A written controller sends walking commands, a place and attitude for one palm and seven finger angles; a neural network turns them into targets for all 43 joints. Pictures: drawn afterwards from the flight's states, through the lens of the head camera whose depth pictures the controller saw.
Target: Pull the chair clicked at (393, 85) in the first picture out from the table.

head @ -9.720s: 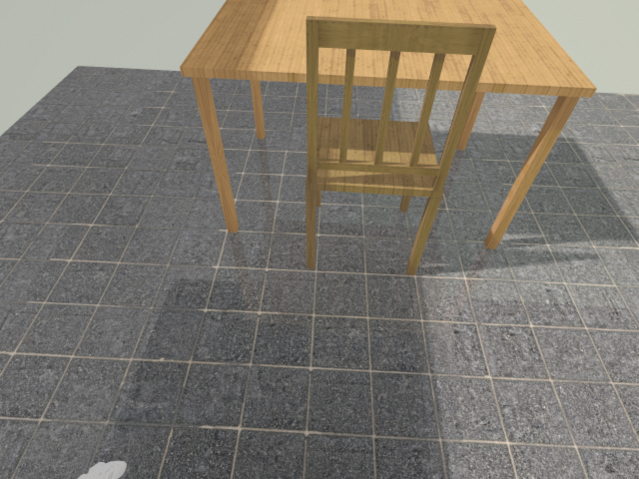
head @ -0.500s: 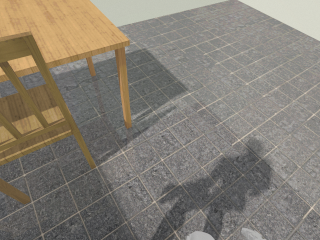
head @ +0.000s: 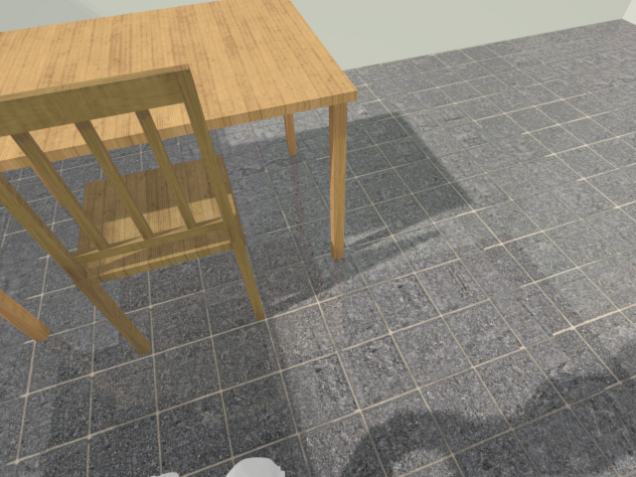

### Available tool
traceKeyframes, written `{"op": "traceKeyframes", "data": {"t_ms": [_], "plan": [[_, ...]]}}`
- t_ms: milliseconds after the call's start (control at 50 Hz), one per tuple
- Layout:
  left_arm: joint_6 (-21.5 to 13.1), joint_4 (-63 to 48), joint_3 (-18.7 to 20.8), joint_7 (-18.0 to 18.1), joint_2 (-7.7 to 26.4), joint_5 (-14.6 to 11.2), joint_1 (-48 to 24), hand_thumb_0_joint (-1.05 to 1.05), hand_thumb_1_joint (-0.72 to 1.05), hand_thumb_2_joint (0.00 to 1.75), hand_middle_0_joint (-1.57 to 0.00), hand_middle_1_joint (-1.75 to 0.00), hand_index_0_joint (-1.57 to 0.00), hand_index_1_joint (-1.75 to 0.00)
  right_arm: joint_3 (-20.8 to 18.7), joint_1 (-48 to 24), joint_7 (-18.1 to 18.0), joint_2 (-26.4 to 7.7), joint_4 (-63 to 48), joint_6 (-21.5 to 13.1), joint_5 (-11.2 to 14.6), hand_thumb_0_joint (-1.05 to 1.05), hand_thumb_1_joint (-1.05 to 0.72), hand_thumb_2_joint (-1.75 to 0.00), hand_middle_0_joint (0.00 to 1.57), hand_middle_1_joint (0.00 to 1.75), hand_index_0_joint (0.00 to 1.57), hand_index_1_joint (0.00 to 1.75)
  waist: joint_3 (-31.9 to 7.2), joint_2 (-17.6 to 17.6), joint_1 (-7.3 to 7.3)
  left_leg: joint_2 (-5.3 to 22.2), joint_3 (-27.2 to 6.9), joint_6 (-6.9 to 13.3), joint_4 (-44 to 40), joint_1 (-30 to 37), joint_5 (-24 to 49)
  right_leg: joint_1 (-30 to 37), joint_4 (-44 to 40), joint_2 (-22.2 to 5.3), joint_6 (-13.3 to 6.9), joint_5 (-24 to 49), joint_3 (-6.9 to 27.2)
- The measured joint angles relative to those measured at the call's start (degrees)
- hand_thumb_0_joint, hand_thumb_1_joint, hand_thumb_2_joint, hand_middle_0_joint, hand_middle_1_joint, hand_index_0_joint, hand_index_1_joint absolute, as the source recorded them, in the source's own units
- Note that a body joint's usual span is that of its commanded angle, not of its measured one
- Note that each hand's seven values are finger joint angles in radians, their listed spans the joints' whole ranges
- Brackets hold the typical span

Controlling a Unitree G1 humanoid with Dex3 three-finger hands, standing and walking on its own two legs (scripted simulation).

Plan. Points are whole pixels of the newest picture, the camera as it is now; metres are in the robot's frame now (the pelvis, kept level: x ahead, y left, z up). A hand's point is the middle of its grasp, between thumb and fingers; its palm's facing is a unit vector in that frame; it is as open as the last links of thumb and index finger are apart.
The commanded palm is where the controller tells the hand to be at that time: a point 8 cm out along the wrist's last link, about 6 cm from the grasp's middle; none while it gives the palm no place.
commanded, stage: turn to face it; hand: left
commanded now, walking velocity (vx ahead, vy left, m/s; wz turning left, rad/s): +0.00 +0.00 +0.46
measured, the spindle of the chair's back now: (119, 187) +0.67 +0.45 -0.07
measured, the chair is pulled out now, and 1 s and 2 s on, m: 0.00 0.00 0.00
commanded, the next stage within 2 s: take the last steps up to it in 0.48 s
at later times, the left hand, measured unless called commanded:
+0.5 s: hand out of the picture +0.01 +0.27 -0.16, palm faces +0.24 -0.94 -0.23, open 7.4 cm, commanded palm none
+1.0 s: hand out of the picture -0.10 +0.19 -0.16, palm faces +0.39 -0.90 -0.19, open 7.3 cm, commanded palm none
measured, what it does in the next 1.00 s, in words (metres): steps on the spot, turning left: left foot, then right foot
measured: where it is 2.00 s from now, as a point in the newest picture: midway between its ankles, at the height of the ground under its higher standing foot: (288, 448)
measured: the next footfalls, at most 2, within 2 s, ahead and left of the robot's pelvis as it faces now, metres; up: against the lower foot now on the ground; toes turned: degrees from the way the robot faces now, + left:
left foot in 0.16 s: +0.03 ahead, +0.15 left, +0.00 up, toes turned +9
right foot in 0.66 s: +0.04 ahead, -0.07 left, +0.00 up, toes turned +11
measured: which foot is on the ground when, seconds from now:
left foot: up 0.00-0.14, down 0.16-0.66, up 0.68-1.00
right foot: down 0.00-0.16, up 0.18-0.64, down 0.66-1.00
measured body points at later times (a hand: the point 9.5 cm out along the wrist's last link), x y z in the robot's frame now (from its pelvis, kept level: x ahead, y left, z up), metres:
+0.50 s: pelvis -0.02 +0.06 +0.00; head -0.01 +0.07 +0.45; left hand +0.00 +0.32 -0.15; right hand +0.11 -0.16 -0.13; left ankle -0.01 +0.14 -0.74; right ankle +0.01 -0.09 -0.68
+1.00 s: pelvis +0.01 +0.05 +0.01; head +0.00 +0.03 +0.46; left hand -0.12 +0.23 -0.14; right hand +0.09 -0.19 -0.15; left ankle +0.00 +0.20 -0.69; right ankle +0.00 -0.08 -0.74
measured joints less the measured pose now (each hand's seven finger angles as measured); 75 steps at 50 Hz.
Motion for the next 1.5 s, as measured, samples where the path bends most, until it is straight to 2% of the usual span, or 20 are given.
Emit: {"op": "traceKeyframes", "data": {"t_ms": [100,140,160,180,220,320,520,640,660,740,800,860,980,1080,1120,1180,1220,1260,1380,1500], "plan": [[0.1,1.1,0.6,-0.3,1.5,0.3,1.2,0.01,0.90,0.90,-0.20,-0.30,-0.21,-0.30,0.9,-2.4,-0.2,0.3,0.0,-0.6,0.4,0.01,-0.91,-0.90,0.19,0.30,0.20,0.30,1.2,-1.9,1.87,0.5,2.5,0.5,-13.7,5.7,-2.1,-1.0,2.1,-2.5,1.6,-0.9,-2.7],[0.4,1.7,1.1,-0.3,2.5,0.1,2.0,0.01,0.90,0.90,-0.20,-0.30,-0.21,-0.30,1.3,-3.3,-0.3,0.4,-0.8,-1.5,0.5,0.01,-0.91,-0.90,0.19,0.30,0.20,0.30,1.1,-2.6,2.25,0.1,3.7,1.1,-22.3,9.2,2.1,-2.1,4.7,-3.6,2.7,-2.0,-3.6],[0.7,1.9,1.4,-0.4,3.0,-0.2,2.6,0.01,0.90,0.90,-0.20,-0.30,-0.21,-0.30,1.5,-3.4,-0.3,0.3,-1.4,-2.2,0.4,0.01,-0.91,-0.90,0.19,0.30,0.20,0.30,0.7,-2.6,2.35,0.0,3.7,3.2,-26.4,10.6,6.1,-3.4,7.2,-4.1,3.2,-3.0,-3.9],[1.2,2.5,1.8,-0.3,3.8,-0.4,2.6,0.01,0.90,0.90,-0.20,-0.30,-0.21,-0.30,1.6,-4.1,-0.4,0.8,-1.6,-2.9,0.4,0.01,-0.91,-0.90,0.19,0.30,0.20,0.30,0.9,-3.6,2.62,-0.6,3.9,5.2,-25.6,10.0,6.5,-5.3,11.4,-4.3,3.7,-7.5,-2.1],[2.7,3.9,2.2,0.2,5.1,-0.4,2.4,0.01,0.90,0.90,-0.20,-0.30,-0.21,-0.30,2.2,-5.0,-0.8,1.8,-2.1,-3.8,0.3,0.01,-0.91,-0.90,0.20,0.30,0.20,0.30,1.2,-4.4,3.16,-0.9,3.8,6.6,-24.2,9.7,5.0,-9.3,21.5,-2.3,4.0,-14.2,2.3],[2.9,5.8,2.4,-0.2,5.7,-0.7,1.0,0.01,0.91,0.90,-0.19,-0.30,-0.20,-0.30,3.5,-5.0,-2.1,3.5,-2.2,-4.4,0.2,0.00,-0.91,-0.90,0.20,0.30,0.20,0.30,0.8,-3.7,3.03,-1.4,2.1,6.9,-30.5,12.7,8.1,-14.6,33.2,1.1,4.2,-9.3,6.0],[2.2,4.6,1.5,-0.2,2.8,-0.8,-1.9,0.01,0.91,0.90,-0.19,-0.30,-0.20,-0.30,4.0,-1.9,-2.2,5.4,0.1,-3.9,0.0,0.00,-0.90,-0.90,0.20,0.30,0.21,0.30,-1.1,-1.6,1.49,-3.6,-0.9,7.4,-36.6,14.5,12.6,-11.1,22.5,3.7,3.8,-8.1,7.5],[0.7,4.1,0.7,0.0,0.5,-1.1,-2.7,0.01,0.90,0.90,-0.19,-0.30,-0.20,-0.30,3.3,0.7,-2.3,4.7,2.2,-3.3,0.0,0.00,-0.91,-0.90,0.20,0.30,0.21,0.30,-2.1,-0.1,0.27,-4.5,-2.6,6.1,-34.2,12.2,12.4,-3.2,5.8,5.6,2.4,-3.8,7.1],[0.0,4.0,0.5,-0.1,0.4,-0.9,-2.2,0.01,0.90,0.90,-0.19,-0.30,-0.20,-0.30,3.2,1.5,-2.3,4.6,2.6,-3.3,0.1,0.00,-0.91,-0.90,0.20,0.30,0.21,0.30,-2.6,-0.3,0.39,-5.0,-2.6,5.7,-32.6,11.2,11.7,-1.0,0.9,5.5,1.8,-3.2,7.2],[-1.3,5.1,0.0,-0.3,-1.8,-0.4,0.6,0.01,0.90,0.90,-0.20,-0.30,-0.20,-0.30,2.4,3.6,-1.7,3.6,4.6,-2.2,-0.1,0.00,-0.91,-0.90,0.20,0.30,0.20,0.30,-3.7,1.5,0.92,-4.3,-2.2,4.9,-15.6,5.2,-0.2,1.0,-1.4,6.0,-2.0,0.0,5.7],[-2.1,6.7,0.2,-0.2,-2.3,-0.4,4.1,0.01,0.91,0.90,-0.20,-0.30,-0.21,-0.30,1.6,4.9,-1.0,3.0,5.3,-2.5,-0.5,0.01,-0.91,-0.90,0.20,0.30,0.20,0.30,-4.6,1.3,0.92,-2.5,-0.6,4.4,-4.8,1.0,3.9,3.8,-5.9,5.5,-2.0,2.0,5.1],[-2.7,8.8,0.3,-0.2,-2.4,-0.3,7.1,0.01,0.92,0.90,-0.20,-0.30,-0.21,-0.30,1.0,5.9,-0.8,2.8,5.8,-2.9,-0.6,0.01,-0.91,-0.90,0.20,0.30,0.20,0.30,-5.0,1.1,0.86,0.1,0.1,3.6,-1.6,-1.1,8.3,5.9,-9.0,5.3,-1.8,3.0,4.1],[-3.6,12.6,0.3,-0.5,-3.1,0.1,12.0,0.01,0.91,0.90,-0.20,-0.30,-0.21,-0.30,0.9,5.5,-0.7,3.1,7.1,-3.1,-0.6,0.01,-0.91,-0.90,0.19,0.30,0.20,0.30,-4.9,0.4,2.50,3.5,1.6,3.0,-10.4,0.4,8.4,8.0,-11.2,4.8,-1.0,2.5,2.8],[-3.2,15.5,0.6,-0.8,-3.2,0.2,14.8,0.01,0.91,0.90,-0.20,-0.30,-0.21,-0.30,1.7,2.7,-0.7,4.3,6.6,-5.0,-0.3,0.01,-0.91,-0.90,0.19,0.30,0.20,0.30,-3.9,-1.0,4.37,3.2,4.4,3.8,-24.9,6.4,7.3,7.9,-7.7,3.4,1.0,-1.0,2.6],[-2.7,16.3,0.6,-0.9,-3.4,-0.1,16.1,0.01,0.90,0.90,-0.20,-0.30,-0.21,-0.30,2.2,1.5,-1.1,4.7,5.7,-6.7,-0.3,0.01,-0.91,-0.90,0.19,0.30,0.20,0.30,-3.7,-1.1,4.41,2.7,5.2,4.4,-30.4,9.6,9.1,5.7,-1.8,3.0,0.9,-4.9,3.1],[-0.8,17.7,0.8,-1.2,-2.8,-0.1,15.1,0.01,0.90,0.90,-0.20,-0.30,-0.20,-0.30,2.5,0.0,-2.2,6.7,4.8,-8.4,-0.5,0.00,-0.92,-0.90,0.20,0.30,0.20,0.30,-2.7,-3.2,3.72,1.8,7.3,5.6,-28.0,10.4,8.0,-2.5,18.1,2.8,-1.1,-10.6,5.9],[-0.4,17.7,1.1,-1.6,-2.4,0.1,13.5,0.01,0.91,0.90,-0.20,-0.30,-0.20,-0.30,2.2,0.5,-3.1,7.0,4.4,-8.9,-0.3,0.00,-0.94,-0.90,0.20,0.30,0.20,0.30,-3.0,-3.3,2.85,1.5,8.1,6.0,-30.6,12.8,7.6,-8.2,28.0,3.0,-1.6,-8.1,5.7],[-0.6,16.7,1.5,-1.9,-1.6,0.3,11.2,0.01,0.91,0.90,-0.19,-0.30,-0.20,-0.30,2.4,1.7,-3.5,7.1,4.8,-9.3,-0.3,-0.01,-0.95,-0.90,0.20,0.30,0.20,0.30,-3.2,-3.5,2.40,0.9,8.5,6.0,-34.5,15.7,8.7,-12.5,31.9,2.7,-1.3,-3.8,5.3],[-1.2,11.9,2.3,-2.1,0.2,0.1,3.2,0.01,0.91,0.90,-0.19,-0.30,-0.20,-0.30,3.4,6.5,-3.5,8.2,7.9,-9.6,0.1,0.00,-0.93,-0.90,0.20,0.30,0.20,0.30,-3.2,-3.5,2.05,-0.5,9.2,6.0,-43.0,22.7,10.1,-20.5,29.1,1.3,0.4,4.3,5.6],[-1.1,8.7,2.6,-2.4,0.7,-0.2,-3.7,0.01,0.91,0.90,-0.19,-0.30,-0.20,-0.30,3.4,10.1,-3.0,9.1,10.2,-8.8,-0.4,0.00,-0.92,-0.90,0.20,0.30,0.20,0.30,-1.9,-2.4,-0.19,-0.1,9.7,4.4,-44.3,27.3,7.0,-20.6,16.1,0.6,0.0,6.4,5.2]]}}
